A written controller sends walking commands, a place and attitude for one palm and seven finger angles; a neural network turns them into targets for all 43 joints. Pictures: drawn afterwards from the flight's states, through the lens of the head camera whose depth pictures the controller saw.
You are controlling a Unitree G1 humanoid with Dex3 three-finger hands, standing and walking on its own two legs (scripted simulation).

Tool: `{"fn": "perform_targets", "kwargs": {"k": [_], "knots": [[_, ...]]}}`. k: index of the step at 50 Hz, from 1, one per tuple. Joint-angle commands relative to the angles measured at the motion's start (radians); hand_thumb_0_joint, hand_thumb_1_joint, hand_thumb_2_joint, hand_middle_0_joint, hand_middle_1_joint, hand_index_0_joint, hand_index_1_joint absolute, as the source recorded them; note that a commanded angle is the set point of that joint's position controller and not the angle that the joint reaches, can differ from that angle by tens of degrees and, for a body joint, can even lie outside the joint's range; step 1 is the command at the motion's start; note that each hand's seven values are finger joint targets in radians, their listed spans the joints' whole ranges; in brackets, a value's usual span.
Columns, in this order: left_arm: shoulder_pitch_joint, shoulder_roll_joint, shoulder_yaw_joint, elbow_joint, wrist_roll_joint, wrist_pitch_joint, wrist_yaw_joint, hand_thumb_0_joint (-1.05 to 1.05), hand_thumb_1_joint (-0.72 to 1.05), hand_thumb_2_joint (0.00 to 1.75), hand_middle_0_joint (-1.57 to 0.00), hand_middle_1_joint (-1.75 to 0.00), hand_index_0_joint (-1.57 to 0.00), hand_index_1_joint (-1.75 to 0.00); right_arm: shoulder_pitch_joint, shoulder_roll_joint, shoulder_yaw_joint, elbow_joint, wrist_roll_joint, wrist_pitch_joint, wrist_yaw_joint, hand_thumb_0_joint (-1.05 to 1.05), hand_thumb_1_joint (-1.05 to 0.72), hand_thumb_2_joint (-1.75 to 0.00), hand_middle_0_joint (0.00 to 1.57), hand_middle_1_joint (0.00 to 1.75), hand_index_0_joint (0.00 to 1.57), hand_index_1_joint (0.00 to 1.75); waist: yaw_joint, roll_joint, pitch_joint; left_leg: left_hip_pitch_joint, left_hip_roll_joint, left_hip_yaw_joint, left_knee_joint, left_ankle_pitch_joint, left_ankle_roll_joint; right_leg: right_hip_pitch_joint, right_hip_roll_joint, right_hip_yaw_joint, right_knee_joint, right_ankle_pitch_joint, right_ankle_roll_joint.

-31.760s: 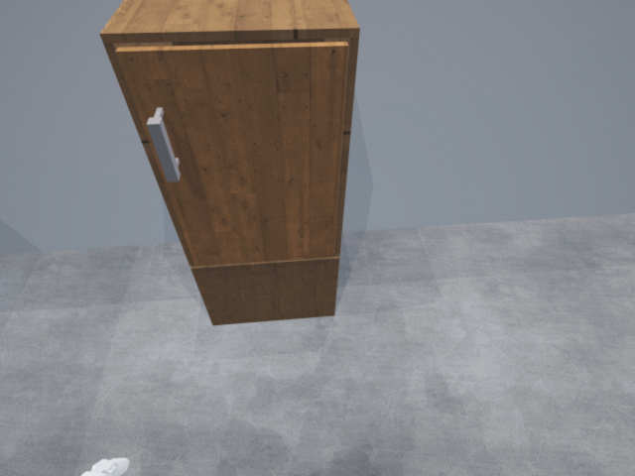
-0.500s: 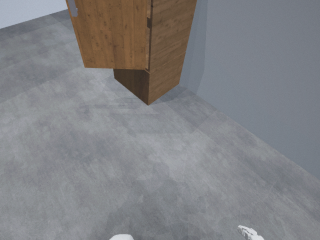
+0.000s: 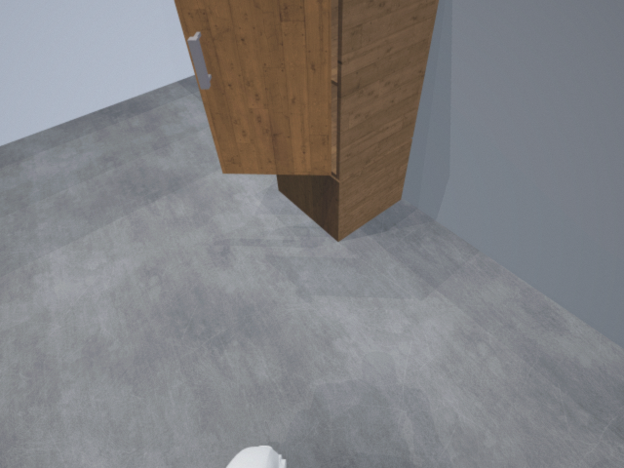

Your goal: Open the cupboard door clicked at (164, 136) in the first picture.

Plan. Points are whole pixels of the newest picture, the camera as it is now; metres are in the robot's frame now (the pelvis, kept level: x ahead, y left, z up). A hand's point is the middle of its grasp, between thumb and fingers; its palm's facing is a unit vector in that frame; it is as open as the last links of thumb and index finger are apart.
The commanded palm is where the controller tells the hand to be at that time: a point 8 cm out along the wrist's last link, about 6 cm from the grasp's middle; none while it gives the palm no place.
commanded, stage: take the last steps up to it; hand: left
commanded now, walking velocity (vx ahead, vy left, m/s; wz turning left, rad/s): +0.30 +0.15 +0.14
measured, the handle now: (201, 60) +1.08 +0.36 +0.02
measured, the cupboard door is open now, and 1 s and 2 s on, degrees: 47 47 47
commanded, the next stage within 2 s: come to a stop and stand still in 1.26 s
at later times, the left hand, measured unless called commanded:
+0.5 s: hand (135, 453) +0.17 +0.30 -0.18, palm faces +0.11 -0.97 -0.20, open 7.4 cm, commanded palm none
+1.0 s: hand (178, 332) +0.37 +0.28 -0.17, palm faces +0.05 -0.97 -0.22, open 7.2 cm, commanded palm none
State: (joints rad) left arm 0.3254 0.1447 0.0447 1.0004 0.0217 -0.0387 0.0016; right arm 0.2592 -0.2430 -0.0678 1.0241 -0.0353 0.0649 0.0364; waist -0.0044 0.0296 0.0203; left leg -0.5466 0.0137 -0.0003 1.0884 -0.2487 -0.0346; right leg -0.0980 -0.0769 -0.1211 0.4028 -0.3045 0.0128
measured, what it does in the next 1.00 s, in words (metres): walks ahead: left foot, then right foot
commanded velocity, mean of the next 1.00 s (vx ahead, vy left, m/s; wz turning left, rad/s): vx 0.30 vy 0.06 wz -0.03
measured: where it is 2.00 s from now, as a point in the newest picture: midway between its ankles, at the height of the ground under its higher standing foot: (288, 380)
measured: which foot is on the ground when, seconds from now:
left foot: up 0.00-0.26, down 0.28-0.76, up 0.78-1.00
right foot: down 0.00-0.28, up 0.30-0.72, down 0.74-1.00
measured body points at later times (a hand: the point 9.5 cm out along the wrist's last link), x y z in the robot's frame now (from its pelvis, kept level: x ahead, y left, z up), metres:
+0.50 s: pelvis +0.16 +0.11 -0.01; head +0.18 +0.11 +0.44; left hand +0.17 +0.35 -0.16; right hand +0.26 -0.12 -0.15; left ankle +0.18 +0.19 -0.74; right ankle +0.16 +0.00 -0.66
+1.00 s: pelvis +0.35 +0.09 +0.00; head +0.37 +0.09 +0.45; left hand +0.37 +0.33 -0.15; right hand +0.36 -0.14 -0.16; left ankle +0.39 +0.23 -0.70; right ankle +0.31 +0.00 -0.74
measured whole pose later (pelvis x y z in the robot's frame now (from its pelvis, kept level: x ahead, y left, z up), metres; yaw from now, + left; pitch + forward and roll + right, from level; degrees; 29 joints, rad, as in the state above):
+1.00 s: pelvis +0.35 +0.09 +0.00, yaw +0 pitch +0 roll +0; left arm 0.28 0.18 0.06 1.04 0.02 -0.06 0.01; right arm 0.26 -0.17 -0.04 1.07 -0.03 0.00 0.02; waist -0.01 0.00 0.05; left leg -0.49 0.09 0.07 0.85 -0.28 -0.04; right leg -0.12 -0.02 -0.14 0.37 -0.26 -0.03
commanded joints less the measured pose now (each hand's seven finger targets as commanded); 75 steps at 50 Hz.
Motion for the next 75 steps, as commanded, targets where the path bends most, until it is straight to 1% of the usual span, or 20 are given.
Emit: {"fn": "perform_targets", "kwargs": {"k": [1, 9, 12, 13, 14, 16, 23, 32, 36, 38, 39, 44, 52, 56, 57, 58, 59, 65, 71, 75], "knots": [[0.114, 0.171, 0.031, 0.007, -0.004, -0.047, 0.016, 0.0, 0.9, 0.9, -0.2, -0.3, -0.2, -0.3, -0.131, -0.017, -0.003, -0.103, 0.012, -0.047, 0.008, 0.0, -0.9, -0.9, 0.2, 0.3, 0.2, 0.3, 0.046, -0.155, 0.054, -0.2, 0.052, 0.017, -0.03, 0.05, -0.024, 0.142, -0.262, 0.119, -0.198, 0.388, -0.089], [0.145, 0.191, 0.027, 0.073, 0.011, -0.035, 0.017, 0.0, 0.9, 0.9, -0.2, -0.3, -0.2, -0.3, -0.235, 0.021, 0.024, -0.136, 0.02, -0.069, 0.025, 0.0, -0.9, -0.9, 0.2, 0.3, 0.2, 0.3, 0.06, -0.247, 0.112, -0.013, 0.036, 0.114, -0.393, 0.02, 0.019, 0.08, -0.278, 0.021, -0.146, 0.463, -0.082], [0.097, 0.198, 0.032, 0.068, 0.006, -0.029, 0.014, 0.0, 0.9, 0.9, -0.2, -0.3, -0.2, -0.3, 0.026, -0.041, 0.01, -0.057, 0.009, -0.092, 0.005, 0.0, -0.9, -0.9, 0.2, 0.3, 0.2, 0.3, -0.065, -0.16, -0.017, 0.426, -0.031, 0.153, -0.562, 0.035, 0.06, -0.057, -0.222, -0.049, 0.17, 0.572, -0.046], [0.127, 0.156, 0.026, 0.055, 0.0, -0.025, 0.005, 0.0, 0.9, 0.9, -0.2, -0.3, -0.2, -0.3, 0.191, -0.141, -0.013, -0.017, -0.001, -0.098, -0.013, 0.0, -0.9, -0.9, 0.2, 0.3, 0.2, 0.3, -0.125, 0.026, -0.154, 0.669, 0.1, 0.019, -0.56, 0.041, 0.1, -0.206, -0.149, -0.085, 0.413, 0.301, -0.016], [0.148, 0.097, 0.014, 0.025, -0.012, -0.019, -0.001, 0.0, 0.9, 0.9, -0.2, -0.3, -0.2, -0.3, 0.298, -0.242, -0.039, 0.004, -0.002, -0.105, -0.032, 0.0, -0.9, -0.9, 0.2, 0.3, 0.2, 0.3, -0.14, 0.289, -0.254, 0.803, 0.344, -0.374, -0.693, 0.05, 0.19, -0.425, 0.011, -0.073, 0.73, -0.289, 0.017], [0.016, 0.088, 0.013, -0.028, -0.01, -0.016, 0.006, 0.0, 0.9, 0.9, -0.2, -0.3, -0.2, -0.3, 0.217, -0.235, -0.033, -0.014, 0.007, -0.097, -0.049, 0.0, -0.9, -0.9, 0.2, 0.3, 0.2, 0.3, -0.109, 0.138, -0.138, 0.624, 0.403, -0.38, -0.813, -0.024, 0.247, -0.538, -0.033, 0.086, 0.969, -0.249, -0.04], [0.029, 0.058, 0.02, 0.009, 0.002, 0.028, -0.014, 0.0, 0.9, 0.9, -0.2, -0.3, -0.2, -0.3, 0.032, -0.052, 0.012, -0.044, 0.008, -0.139, -0.057, 0.0, -0.9, -0.9, 0.2, 0.3, 0.2, 0.3, 0.034, 0.054, 0.018, 0.288, 0.282, -0.085, -0.942, 0.019, 0.21, -0.457, -0.079, 0.104, 0.758, 0.02, -0.016], [-0.179, 0.077, 0.021, -0.098, 0.006, 0.018, -0.025, 0.0, 0.9, 0.9, -0.2, -0.3, -0.2, -0.3, 0.09, -0.064, 0.005, -0.013, -0.001, -0.134, -0.045, 0.0, -0.9, -0.9, 0.2, 0.3, 0.2, 0.3, 0.002, -0.008, 0.062, 0.378, 0.279, -0.02, -0.93, 0.035, 0.226, -0.361, -0.033, 0.056, 0.291, 0.077, -0.016], [-0.084, 0.111, 0.028, -0.066, 0.01, 0.002, -0.022, 0.0, 0.9, 0.9, -0.2, -0.3, -0.2, -0.3, 0.106, -0.053, 0.017, 0.012, 0.004, -0.128, -0.046, 0.0, -0.9, -0.9, 0.2, 0.3, 0.2, 0.3, 0.044, -0.026, -0.003, 0.365, 0.18, 0.08, -0.686, 0.156, 0.142, -0.087, 0.022, 0.018, 0.089, 0.124, -0.041], [0.149, 0.266, 0.064, 0.005, 0.01, -0.018, -0.009, 0.0, 0.9, 0.9, -0.2, -0.3, -0.2, -0.3, 0.098, -0.005, 0.024, -0.024, 0.02, -0.132, -0.035, 0.0, -0.9, -0.9, 0.2, 0.3, 0.2, 0.3, 0.118, -0.311, -0.087, -0.035, -0.009, 0.209, -0.235, -0.151, 0.045, 0.317, -0.298, 0.487, -0.057, 0.19, -0.201], [0.191, 0.288, 0.068, 0.012, -0.005, -0.018, 0.0, 0.0, 0.9, 0.9, -0.2, -0.3, -0.2, -0.3, 0.045, -0.036, 0.02, -0.042, 0.02, -0.128, -0.034, 0.0, -0.9, -0.9, 0.2, 0.3, 0.2, 0.3, 0.139, -0.274, -0.086, -0.106, 0.003, 0.108, -0.019, -0.367, 0.039, 0.296, -0.399, 0.596, -0.138, 0.213, -0.287], [0.001, 0.136, 0.029, -0.018, -0.008, -0.038, 0.012, 0.0, 0.9, 0.9, -0.2, -0.3, -0.2, -0.3, 0.029, 0.024, 0.023, -0.012, 0.015, -0.101, -0.028, 0.0, -0.9, -0.9, 0.2, 0.3, 0.2, 0.3, 0.019, -0.142, -0.028, -0.018, 0.095, 0.026, -0.075, -0.093, 0.003, 0.05, -0.23, 0.2, -0.163, 0.439, -0.181], [0.04, 0.17, 0.031, 0.053, 0.002, -0.042, 0.001, 0.0, 0.9, 0.9, -0.2, -0.3, -0.2, -0.3, -0.074, 0.049, 0.017, -0.051, 0.014, -0.103, -0.002, 0.0, -0.9, -0.9, 0.2, 0.3, 0.2, 0.3, 0.033, -0.151, 0.047, 0.102, 0.054, 0.098, -0.429, 0.012, 0.01, -0.038, -0.211, 0.165, -0.186, 0.218, -0.166], [0.02, 0.164, 0.031, 0.065, -0.004, -0.028, -0.001, 0.0, 0.9, 0.9, -0.2, -0.3, -0.2, -0.3, 0.041, -0.006, 0.009, -0.011, 0.007, -0.122, -0.016, 0.0, -0.9, -0.9, 0.2, 0.3, 0.2, 0.3, -0.043, -0.094, 0.039, 0.395, 0.004, 0.134, -0.605, 0.071, 0.033, -0.155, -0.144, 0.09, 0.012, 0.242, -0.109], [0.035, 0.133, 0.023, 0.059, -0.004, -0.024, -0.005, 0.0, 0.9, 0.9, -0.2, -0.3, -0.2, -0.3, 0.147, -0.074, -0.007, 0.019, 0.001, -0.128, -0.027, 0.0, -0.9, -0.9, 0.2, 0.3, 0.2, 0.3, -0.08, 0.075, -0.023, 0.56, 0.102, 0.008, -0.633, 0.059, 0.074, -0.272, -0.078, 0.046, 0.231, 0.178, -0.077], [0.058, 0.083, 0.013, 0.034, -0.013, -0.025, -0.007, 0.0, 0.9, 0.9, -0.2, -0.3, -0.2, -0.3, 0.268, -0.175, -0.029, 0.033, -0.011, -0.13, -0.041, 0.0, -0.9, -0.9, 0.2, 0.3, 0.2, 0.3, -0.11, 0.292, -0.116, 0.696, 0.348, -0.315, -0.729, 0.095, 0.184, -0.437, 0.044, -0.051, 0.528, -0.194, -0.03], [-0.002, 0.096, 0.007, 0.003, -0.009, -0.024, -0.003, 0.0, 0.9, 0.9, -0.2, -0.3, -0.2, -0.3, 0.3, -0.186, -0.025, 0.033, -0.003, -0.118, -0.054, 0.0, -0.9, -0.9, 0.2, 0.3, 0.2, 0.3, -0.121, 0.232, -0.121, 0.676, 0.421, -0.413, -0.801, 0.133, 0.253, -0.495, 0.055, 0.046, 0.737, -0.3, -0.039], [0.008, 0.048, 0.004, 0.036, 0.0, 0.011, -0.013, 0.0, 0.9, 0.9, -0.2, -0.3, -0.2, -0.3, 0.063, -0.046, 0.026, -0.014, 0.008, -0.141, -0.067, 0.0, -0.9, -0.9, 0.2, 0.3, 0.2, 0.3, 0.013, 0.085, 0.007, 0.321, 0.283, -0.082, -0.873, 0.244, 0.194, -0.398, -0.041, 0.097, 0.698, -0.05, -0.016], [-0.033, 0.026, -0.011, 0.033, -0.005, 0.028, 0.003, 0.0, 0.9, 0.9, -0.2, -0.3, -0.2, -0.3, 0.04, -0.035, 0.031, 0.004, 0.007, -0.125, -0.074, 0.0, -0.9, -0.9, 0.2, 0.3, 0.2, 0.3, 0.022, 0.021, -0.015, 0.29, 0.253, 0.005, -0.8, 0.464, 0.189, -0.192, -0.003, 0.056, 0.316, 0.039, 0.002], [0.004, 0.133, 0.003, 0.036, -0.001, 0.026, 0.016, 0.0, 0.9, 0.9, -0.2, -0.3, -0.2, -0.3, 0.014, -0.018, 0.03, 0.015, 0.025, -0.097, -0.077, 0.0, -0.9, -0.9, 0.2, 0.3, 0.2, 0.3, 0.047, -0.052, -0.046, 0.274, 0.135, 0.051, -0.639, 0.26, 0.064, -0.035, -0.054, 0.163, 0.038, 0.432, -0.016]]}}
